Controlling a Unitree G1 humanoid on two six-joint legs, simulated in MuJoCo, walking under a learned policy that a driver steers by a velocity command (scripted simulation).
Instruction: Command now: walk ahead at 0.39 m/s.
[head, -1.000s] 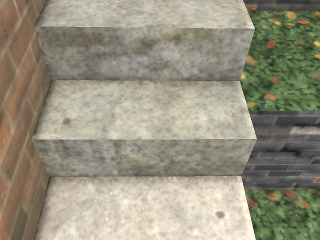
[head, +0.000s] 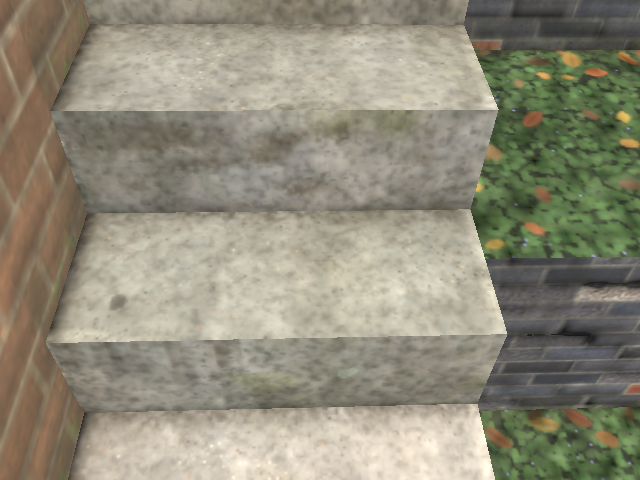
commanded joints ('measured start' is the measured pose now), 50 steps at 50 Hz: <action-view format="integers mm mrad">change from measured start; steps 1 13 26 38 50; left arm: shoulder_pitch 61 113 136 160 115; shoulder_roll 105 68 56 30 85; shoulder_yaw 19 25 31 28 34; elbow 18 51 34 50 42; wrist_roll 20 3 -18 -18 -3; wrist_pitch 11 15 20 31 48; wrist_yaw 14 10 16 21 24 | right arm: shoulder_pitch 11 17 -57 -61 -23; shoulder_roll -25 -130 -177 -108 -96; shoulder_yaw -4 -49 -61 -48 -12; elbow -60 -18 -34 -35 -36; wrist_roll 65 55 14 -3 24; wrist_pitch -32 9 40 66 55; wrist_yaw -14 -16 -23 -23 -16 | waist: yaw -11 17 56 42 30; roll -169 -32 28 113 26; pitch -49 40 47 103 41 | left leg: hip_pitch -267 -4 284 223 77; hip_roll -34 28 111 155 96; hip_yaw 33 -34 -87 -137 -94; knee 206 193 75 -40 -134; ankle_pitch -32 422 994 903 304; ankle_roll -25 33 65 64 13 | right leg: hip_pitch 276 40 -227 -298 -100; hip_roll -116 -23 61 -9 -95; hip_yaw -7 7 14 65 114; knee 127 -206 -194 -45 130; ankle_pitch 1164 551 199 -37 532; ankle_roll -18 -19 -32 -16 -47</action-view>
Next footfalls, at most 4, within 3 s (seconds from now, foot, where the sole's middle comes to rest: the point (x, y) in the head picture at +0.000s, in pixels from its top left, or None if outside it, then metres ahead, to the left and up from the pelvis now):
none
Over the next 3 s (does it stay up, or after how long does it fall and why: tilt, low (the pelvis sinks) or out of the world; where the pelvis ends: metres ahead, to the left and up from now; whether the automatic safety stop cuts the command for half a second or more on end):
stays up -0.12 0.00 -0.02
